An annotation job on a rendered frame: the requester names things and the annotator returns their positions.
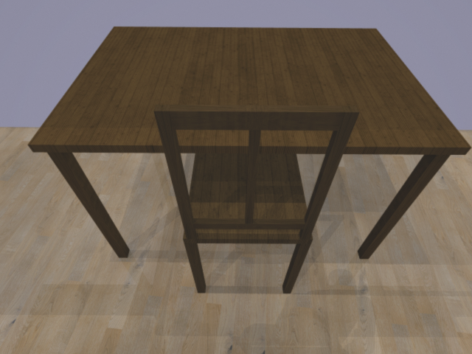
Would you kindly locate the chair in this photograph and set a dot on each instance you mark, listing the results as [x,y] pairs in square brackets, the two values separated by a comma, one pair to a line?
[251,197]

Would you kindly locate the table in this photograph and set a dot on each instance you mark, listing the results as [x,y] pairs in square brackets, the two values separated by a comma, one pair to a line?
[109,108]

